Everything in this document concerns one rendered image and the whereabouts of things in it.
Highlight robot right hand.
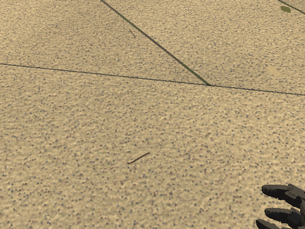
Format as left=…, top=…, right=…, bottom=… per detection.
left=255, top=183, right=305, bottom=229

